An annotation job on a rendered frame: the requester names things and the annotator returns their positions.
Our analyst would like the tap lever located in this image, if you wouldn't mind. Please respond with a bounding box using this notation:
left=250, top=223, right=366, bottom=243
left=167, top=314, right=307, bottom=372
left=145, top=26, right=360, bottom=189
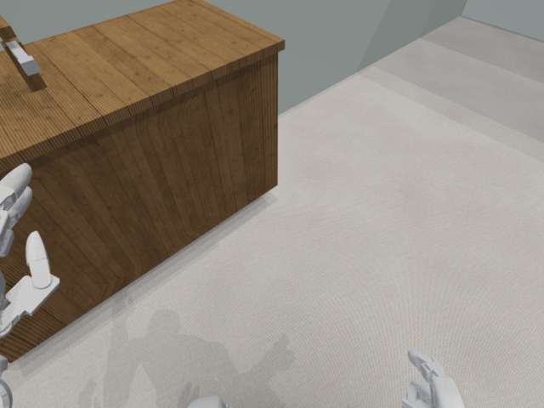
left=6, top=41, right=41, bottom=76

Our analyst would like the left robot hand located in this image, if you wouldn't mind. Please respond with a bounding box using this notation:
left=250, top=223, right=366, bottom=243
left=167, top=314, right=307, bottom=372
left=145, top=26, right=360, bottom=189
left=0, top=163, right=60, bottom=338

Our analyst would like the counter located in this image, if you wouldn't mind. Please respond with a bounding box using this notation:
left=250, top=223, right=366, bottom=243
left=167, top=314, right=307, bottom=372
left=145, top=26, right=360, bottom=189
left=0, top=0, right=285, bottom=363

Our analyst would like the right robot hand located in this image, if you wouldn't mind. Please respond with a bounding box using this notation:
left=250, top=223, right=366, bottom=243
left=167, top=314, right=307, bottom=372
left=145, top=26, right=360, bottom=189
left=402, top=349, right=467, bottom=408

